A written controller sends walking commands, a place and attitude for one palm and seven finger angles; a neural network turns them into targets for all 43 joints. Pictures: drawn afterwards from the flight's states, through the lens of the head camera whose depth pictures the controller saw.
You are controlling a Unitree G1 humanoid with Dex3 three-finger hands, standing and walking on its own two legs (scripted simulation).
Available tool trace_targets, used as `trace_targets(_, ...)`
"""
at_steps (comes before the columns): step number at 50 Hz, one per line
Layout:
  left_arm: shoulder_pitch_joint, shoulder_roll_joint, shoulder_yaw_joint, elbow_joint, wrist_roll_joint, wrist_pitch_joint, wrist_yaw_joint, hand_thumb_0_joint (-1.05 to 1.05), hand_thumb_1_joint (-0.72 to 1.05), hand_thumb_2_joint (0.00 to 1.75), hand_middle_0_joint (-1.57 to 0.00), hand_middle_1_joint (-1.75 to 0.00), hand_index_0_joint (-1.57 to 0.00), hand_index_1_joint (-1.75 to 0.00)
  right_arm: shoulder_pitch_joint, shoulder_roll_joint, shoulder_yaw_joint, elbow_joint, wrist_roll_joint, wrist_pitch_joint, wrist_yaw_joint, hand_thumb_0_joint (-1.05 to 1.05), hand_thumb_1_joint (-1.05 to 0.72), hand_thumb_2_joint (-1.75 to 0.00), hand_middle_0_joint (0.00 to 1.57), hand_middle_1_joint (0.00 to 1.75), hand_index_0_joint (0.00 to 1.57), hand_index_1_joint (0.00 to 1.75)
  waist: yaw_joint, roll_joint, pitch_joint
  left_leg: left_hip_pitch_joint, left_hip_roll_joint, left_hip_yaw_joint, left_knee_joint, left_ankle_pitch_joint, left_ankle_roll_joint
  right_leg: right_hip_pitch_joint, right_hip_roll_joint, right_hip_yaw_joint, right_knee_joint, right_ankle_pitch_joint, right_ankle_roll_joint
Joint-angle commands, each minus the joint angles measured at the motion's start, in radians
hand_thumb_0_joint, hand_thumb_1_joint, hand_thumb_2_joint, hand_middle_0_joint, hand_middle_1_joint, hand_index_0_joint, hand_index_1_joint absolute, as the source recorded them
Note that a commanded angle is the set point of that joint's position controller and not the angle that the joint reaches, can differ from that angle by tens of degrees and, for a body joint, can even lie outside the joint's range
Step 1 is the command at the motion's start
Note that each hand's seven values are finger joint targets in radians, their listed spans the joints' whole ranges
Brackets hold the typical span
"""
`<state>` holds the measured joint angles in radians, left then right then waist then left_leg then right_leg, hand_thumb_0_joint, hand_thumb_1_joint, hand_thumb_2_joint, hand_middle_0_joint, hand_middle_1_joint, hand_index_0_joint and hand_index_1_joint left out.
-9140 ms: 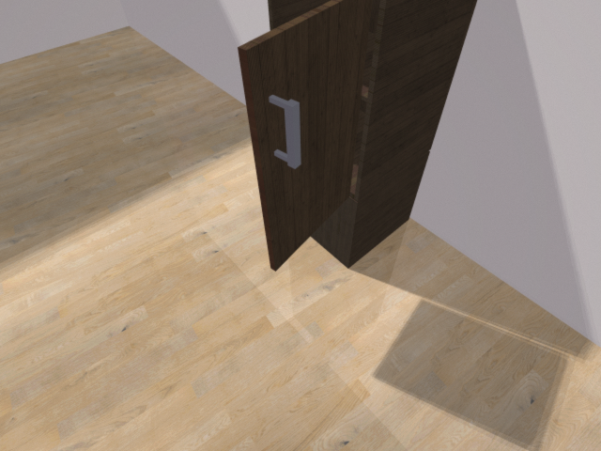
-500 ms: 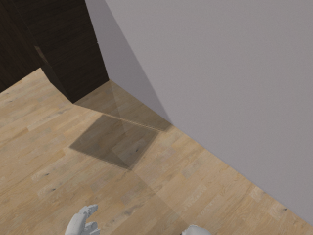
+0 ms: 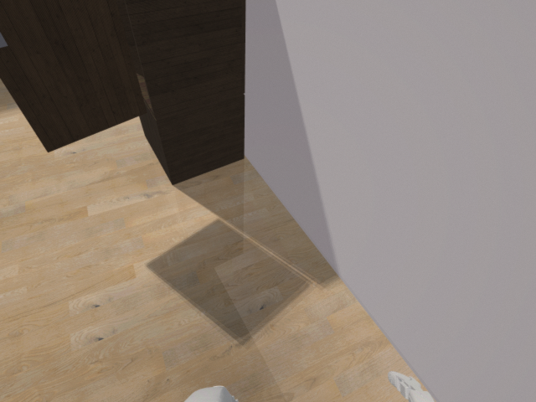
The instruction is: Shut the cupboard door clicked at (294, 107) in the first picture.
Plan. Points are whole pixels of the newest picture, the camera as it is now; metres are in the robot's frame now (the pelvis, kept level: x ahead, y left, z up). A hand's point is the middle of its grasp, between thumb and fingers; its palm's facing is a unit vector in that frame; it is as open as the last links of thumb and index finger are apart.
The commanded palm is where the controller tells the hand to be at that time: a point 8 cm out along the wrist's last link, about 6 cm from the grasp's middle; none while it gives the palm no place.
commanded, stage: walk to a spot facing it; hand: left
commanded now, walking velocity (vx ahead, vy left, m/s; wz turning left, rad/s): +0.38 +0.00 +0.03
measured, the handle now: out of the picture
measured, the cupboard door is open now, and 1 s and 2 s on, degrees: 100 100 100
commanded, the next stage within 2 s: turn to face it in 0.74 s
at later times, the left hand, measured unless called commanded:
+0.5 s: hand (222, 265) +0.38 +0.13 -0.14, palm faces -0.10 -0.97 -0.21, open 7.4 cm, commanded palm none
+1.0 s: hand (196, 292) +0.33 +0.17 -0.19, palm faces +0.28 -0.94 -0.18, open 7.3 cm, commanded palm none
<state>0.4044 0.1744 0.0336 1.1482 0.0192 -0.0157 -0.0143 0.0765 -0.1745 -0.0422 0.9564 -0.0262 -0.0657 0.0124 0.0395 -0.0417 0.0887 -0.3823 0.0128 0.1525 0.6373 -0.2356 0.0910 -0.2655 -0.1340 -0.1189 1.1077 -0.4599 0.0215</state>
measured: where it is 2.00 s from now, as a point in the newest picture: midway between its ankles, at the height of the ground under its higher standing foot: (279, 318)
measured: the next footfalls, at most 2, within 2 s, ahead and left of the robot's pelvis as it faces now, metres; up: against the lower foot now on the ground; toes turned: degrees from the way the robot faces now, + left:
right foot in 0.48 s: +0.33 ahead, -0.16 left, +0.00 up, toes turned -7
left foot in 0.96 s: +0.51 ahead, +0.09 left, +0.00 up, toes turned +20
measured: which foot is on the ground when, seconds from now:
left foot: down 0.00-0.48, up 0.50-0.94, down 0.96-1.00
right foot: up 0.00-0.46, down 0.48-0.94, up 0.96-1.00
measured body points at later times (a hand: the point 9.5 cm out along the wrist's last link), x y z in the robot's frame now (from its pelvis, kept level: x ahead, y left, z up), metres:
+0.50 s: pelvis +0.21 -0.05 +0.00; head +0.26 -0.06 +0.45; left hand +0.38 +0.18 -0.12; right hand +0.07 -0.24 -0.14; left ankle +0.07 +0.07 -0.71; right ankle +0.29 -0.15 -0.72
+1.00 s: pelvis +0.41 -0.01 -0.01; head +0.44 +0.03 +0.44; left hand +0.32 +0.22 -0.17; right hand +0.62 -0.22 -0.11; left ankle +0.47 +0.08 -0.72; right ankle +0.31 -0.16 -0.66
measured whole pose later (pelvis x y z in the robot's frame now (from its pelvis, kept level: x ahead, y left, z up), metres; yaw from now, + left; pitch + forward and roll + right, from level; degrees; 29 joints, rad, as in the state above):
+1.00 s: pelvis +0.41 -0.01 -0.01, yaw +14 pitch +0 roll -1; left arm 0.33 0.22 0.04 1.08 0.01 0.00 -0.01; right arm 0.04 -0.25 -0.05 0.91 -0.03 -0.04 0.02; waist 0.02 -0.03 0.09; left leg -0.45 0.01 0.13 0.69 -0.20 0.11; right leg -0.23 -0.13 -0.17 1.06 -0.52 0.06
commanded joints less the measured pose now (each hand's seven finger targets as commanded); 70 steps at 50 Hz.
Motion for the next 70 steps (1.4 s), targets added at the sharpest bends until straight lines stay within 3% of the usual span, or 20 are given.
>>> trace_targets(1,-0.093,0.052,0.026,-0.127,0.013,-0.036,-0.002,0.0,0.9,0.9,-0.2,-0.3,-0.2,-0.3,0.217,-0.14,-0.034,0.03,0.005,0.0,-0.03,0.0,-0.9,-0.9,0.2,0.3,0.2,0.3,-0.068,0.156,-0.06,0.225,0.301,-0.352,-0.438,-0.03,0.069,-0.342,-0.045,0.103,0.145,0.141,-0.002)
trace_targets(9,-0.198,0.039,0.033,-0.167,0.01,-0.002,-0.015,0.0,0.9,0.9,-0.2,-0.3,-0.2,-0.3,0.296,-0.108,-0.022,0.07,0.01,-0.018,-0.031,0.0,-0.9,-0.9,0.2,0.3,0.2,0.3,-0.038,0.108,0.014,0.222,0.244,-0.212,-0.533,0.061,0.076,-0.385,-0.031,0.097,-0.098,0.355,0.02)
trace_targets(18,-0.448,0.051,0.016,-0.261,0.004,-0.017,-0.023,0.0,0.9,0.9,-0.2,-0.3,-0.2,-0.3,0.455,-0.112,-0.012,0.145,-0.006,-0.015,-0.033,0.0,-0.9,-0.9,0.2,0.3,0.2,0.3,-0.108,0.112,0.044,0.359,0.267,-0.172,-0.442,0.322,0.075,-0.312,0.028,0.033,-0.427,0.303,-0.019)
trace_targets(20,-0.436,0.059,0.017,-0.263,0.004,-0.023,-0.024,0.0,0.9,0.9,-0.2,-0.3,-0.2,-0.3,0.452,-0.126,-0.014,0.155,-0.009,-0.011,-0.034,0.0,-0.9,-0.9,0.2,0.3,0.2,0.3,-0.096,0.128,0.024,0.37,0.257,-0.158,-0.379,0.414,0.063,-0.212,0.059,0.006,-0.496,0.253,-0.037)
trace_targets(22,-0.229,0.1,0.03,-0.202,0.005,-0.039,-0.018,0.0,0.9,0.9,-0.2,-0.3,-0.2,-0.3,0.429,-0.13,-0.013,0.162,0.002,-0.008,-0.034,0.0,-0.9,-0.9,0.2,0.3,0.2,0.3,0.002,0.076,-0.093,0.307,0.196,-0.114,-0.13,0.562,0.017,0.119,0.105,-0.016,-0.606,0.306,-0.064)
trace_targets(23,-0.052,0.168,0.053,-0.147,0.012,-0.05,-0.006,0.0,0.9,0.9,-0.2,-0.3,-0.2,-0.3,0.413,-0.108,-0.014,0.147,0.014,-0.011,-0.025,0.0,-0.9,-0.9,0.2,0.3,0.2,0.3,0.074,-0.021,-0.195,0.071,0.13,-0.072,0.107,0.432,-0.023,0.451,-0.019,0.138,-0.609,0.317,-0.114)
trace_targets(24,0.113,0.264,0.079,-0.098,0.009,-0.051,0.008,0.0,0.9,0.9,-0.2,-0.3,-0.2,-0.3,0.425,-0.058,-0.007,0.117,0.025,-0.017,-0.026,0.0,-0.9,-0.9,0.2,0.3,0.2,0.3,0.109,-0.235,-0.32,-0.206,-0.018,-0.016,0.443,-0.241,-0.077,0.701,-0.319,0.502,-0.689,0.465,-0.218)
trace_targets(25,0.089,0.271,0.074,-0.102,-0.006,-0.049,0.012,0.0,0.9,0.9,-0.2,-0.3,-0.2,-0.3,0.36,-0.091,-0.015,0.106,0.028,-0.007,-0.024,0.0,-0.9,-0.9,0.2,0.3,0.2,0.3,0.102,-0.154,-0.293,-0.23,0.015,-0.128,0.629,-0.339,-0.066,0.552,-0.364,0.557,-0.784,0.366,-0.25)
trace_targets(27,-0.083,0.168,0.049,-0.141,-0.008,-0.053,0.02,0.0,0.9,0.9,-0.2,-0.3,-0.2,-0.3,0.259,-0.053,-0.024,0.084,0.014,0.01,-0.017,0.0,-0.9,-0.9,0.2,0.3,0.2,0.3,0.022,-0.053,-0.098,-0.273,0.1,-0.186,0.654,-0.155,-0.07,0.267,-0.295,0.381,-0.853,0.28,-0.187)
trace_targets(31,-0.133,0.064,0.021,-0.133,0.0,-0.08,0.023,0.0,0.9,0.9,-0.2,-0.3,-0.2,-0.3,0.312,0.004,-0.017,0.117,0.002,0.045,-0.004,0.0,-0.9,-0.9,0.2,0.3,0.2,0.3,-0.062,-0.074,-0.067,-0.177,0.116,-0.144,0.47,-0.034,-0.107,0.11,-0.195,0.082,-0.9,0.484,-0.128)
trace_targets(41,-0.089,0.148,0.035,-0.125,0.005,-0.075,0.026,0.0,0.9,0.9,-0.2,-0.3,-0.2,-0.3,0.0,-0.04,-0.015,-0.036,0.0,0.057,0.04,0.0,-0.9,-0.9,0.2,0.3,0.2,0.3,-0.03,-0.089,0.001,-0.201,0.074,-0.034,0.111,0.021,-0.091,0.253,-0.226,-0.084,-0.829,0.73,-0.107)
trace_targets(43,-0.087,0.171,0.038,-0.124,0.007,-0.069,0.027,0.0,0.9,0.9,-0.2,-0.3,-0.2,-0.3,0.015,-0.057,-0.014,-0.043,-0.001,0.056,0.034,0.0,-0.9,-0.9,0.2,0.3,0.2,0.3,-0.048,-0.086,-0.029,-0.113,0.031,-0.001,0.05,-0.027,-0.073,0.278,-0.232,-0.103,-0.728,0.907,-0.101)
trace_targets(45,-0.111,0.219,0.047,-0.143,-0.002,-0.06,0.025,0.0,0.9,0.9,-0.2,-0.3,-0.2,-0.3,0.137,-0.117,-0.024,-0.026,-0.008,0.054,0.023,0.0,-0.9,-0.9,0.2,0.3,0.2,0.3,-0.12,-0.068,-0.121,0.129,-0.043,0.043,-0.062,0.026,-0.05,0.23,-0.203,-0.159,-0.464,1.05,-0.058)
trace_targets(46,-0.127,0.219,0.048,-0.169,-0.009,-0.055,0.018,0.0,0.9,0.9,-0.2,-0.3,-0.2,-0.3,0.259,-0.191,-0.043,-0.005,-0.014,0.051,0.014,0.0,-0.9,-0.9,0.2,0.3,0.2,0.3,-0.183,0.023,-0.226,0.392,0.034,-0.059,-0.108,0.24,-0.01,0.06,-0.161,-0.168,-0.209,0.853,-0.013)
trace_targets(47,-0.121,0.153,0.038,-0.217,-0.027,-0.05,0.005,0.0,0.9,0.9,-0.2,-0.3,-0.2,-0.3,0.342,-0.326,-0.073,-0.001,-0.019,0.043,0.001,0.0,-0.9,-0.9,0.2,0.3,0.2,0.3,-0.199,0.311,-0.321,0.604,0.371,-0.53,-0.141,0.674,0.161,-0.27,0.029,-0.138,0.15,-0.029,0.056)
trace_targets(48,-0.214,0.166,0.029,-0.273,-0.018,-0.039,0.017,0.0,0.9,0.9,-0.2,-0.3,-0.2,-0.3,0.377,-0.361,-0.07,0.003,0.009,0.049,-0.009,0.0,-0.9,-0.9,0.2,0.3,0.2,0.3,-0.196,0.162,-0.332,0.541,0.447,-0.606,-0.184,0.793,0.217,-0.315,0.045,0.036,0.268,-0.163,0.037)
trace_targets(51,-0.196,0.136,0.039,-0.244,-0.006,-0.01,0.027,0.0,0.9,0.9,-0.2,-0.3,-0.2,-0.3,0.163,-0.268,-0.048,-0.059,0.009,0.037,-0.032,0.0,-0.9,-0.9,0.2,0.3,0.2,0.3,-0.093,0.19,-0.17,0.258,0.33,-0.452,-0.269,0.522,0.133,-0.346,-0.01,0.139,0.256,0.004,0.054)
trace_targets(54,-0.113,0.124,0.047,-0.218,0.0,0.02,0.018,0.0,0.9,0.9,-0.2,-0.3,-0.2,-0.3,0.088,-0.229,-0.032,-0.08,0.008,0.034,-0.029,0.0,-0.9,-0.9,0.2,0.3,0.2,0.3,-0.028,0.163,-0.175,0.168,0.229,-0.303,-0.277,0.522,0.077,-0.248,0.006,0.123,0.133,0.088,0.068)
trace_targets(62,-0.252,0.129,0.047,-0.303,0.001,0.041,0.027,0.0,0.9,0.9,-0.2,-0.3,-0.2,-0.3,0.135,-0.233,-0.057,-0.069,0.006,0.061,-0.018,0.0,-0.9,-0.9,0.2,0.3,0.2,0.3,-0.053,0.135,-0.13,0.163,0.199,-0.43,-0.322,0.244,0.086,-0.292,0.037,0.137,-0.057,0.127,0.088)
trace_targets(70,-0.308,0.127,0.042,-0.357,-0.01,0.027,0.039,0.0,0.9,0.9,-0.2,-0.3,-0.2,-0.3,0.174,-0.229,-0.078,-0.062,0.0,0.084,-0.024,0.0,-0.9,-0.9,0.2,0.3,0.2,0.3,-0.068,0.2,-0.161,0.18,0.174,-0.542,-0.216,0.456,0.081,-0.104,0.126,0.123,-0.374,0.045,0.055)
